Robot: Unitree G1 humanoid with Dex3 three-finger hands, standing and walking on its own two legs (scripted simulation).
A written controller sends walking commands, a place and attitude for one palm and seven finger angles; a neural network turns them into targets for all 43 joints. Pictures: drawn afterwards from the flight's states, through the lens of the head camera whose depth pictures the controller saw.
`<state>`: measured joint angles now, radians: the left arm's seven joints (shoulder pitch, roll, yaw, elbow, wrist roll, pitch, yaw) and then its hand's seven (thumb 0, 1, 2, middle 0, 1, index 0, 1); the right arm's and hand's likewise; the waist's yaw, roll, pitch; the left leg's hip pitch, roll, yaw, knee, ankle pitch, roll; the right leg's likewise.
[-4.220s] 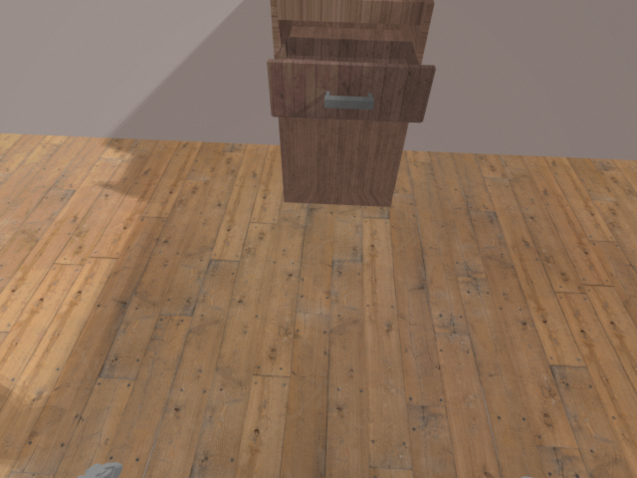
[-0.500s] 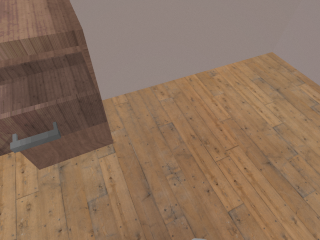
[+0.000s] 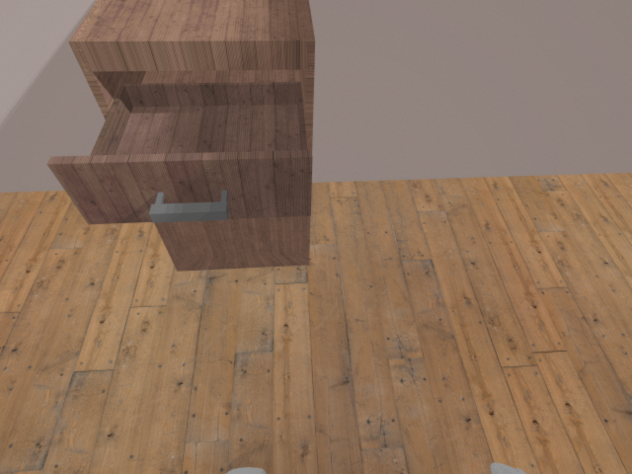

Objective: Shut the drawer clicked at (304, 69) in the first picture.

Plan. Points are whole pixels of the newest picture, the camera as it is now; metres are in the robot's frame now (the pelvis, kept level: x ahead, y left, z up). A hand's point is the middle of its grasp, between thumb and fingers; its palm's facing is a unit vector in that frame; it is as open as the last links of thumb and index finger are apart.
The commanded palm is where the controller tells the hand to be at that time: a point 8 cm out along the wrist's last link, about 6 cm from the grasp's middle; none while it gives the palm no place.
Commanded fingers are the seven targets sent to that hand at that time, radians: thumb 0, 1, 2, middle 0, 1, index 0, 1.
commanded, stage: turn to face it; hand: left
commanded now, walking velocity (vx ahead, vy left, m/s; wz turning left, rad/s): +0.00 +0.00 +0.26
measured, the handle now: (191, 204) +0.55 +0.28 -0.06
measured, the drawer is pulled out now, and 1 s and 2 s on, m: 0.29 0.29 0.29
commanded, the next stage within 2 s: take the last steps up to it in 0.14 s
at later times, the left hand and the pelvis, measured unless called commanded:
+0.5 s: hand out of the picture +0.03 +0.20 -0.16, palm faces +0.16 -0.96 -0.24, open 7.4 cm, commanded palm none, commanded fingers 0.00 0.90 0.90 -0.20 -0.30 -0.20 -0.30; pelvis +0.01 +0.01 +0.00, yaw +7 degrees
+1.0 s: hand out of the picture +0.03 +0.23 -0.18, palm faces +0.22 -0.97 -0.13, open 7.4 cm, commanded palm none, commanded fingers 0.00 0.90 0.90 -0.20 -0.30 -0.20 -0.30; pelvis +0.14 +0.09 +0.00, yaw +7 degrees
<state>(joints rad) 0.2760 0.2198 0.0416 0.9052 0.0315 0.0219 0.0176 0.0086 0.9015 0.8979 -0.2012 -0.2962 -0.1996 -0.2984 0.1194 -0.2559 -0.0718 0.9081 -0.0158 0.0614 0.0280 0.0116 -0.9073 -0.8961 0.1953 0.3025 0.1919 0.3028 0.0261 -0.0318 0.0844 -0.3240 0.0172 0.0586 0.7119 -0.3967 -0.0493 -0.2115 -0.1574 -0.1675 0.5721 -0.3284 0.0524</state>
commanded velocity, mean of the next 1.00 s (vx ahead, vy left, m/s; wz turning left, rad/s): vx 0.22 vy -0.02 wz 0.07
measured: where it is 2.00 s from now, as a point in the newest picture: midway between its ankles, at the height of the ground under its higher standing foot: outside the picture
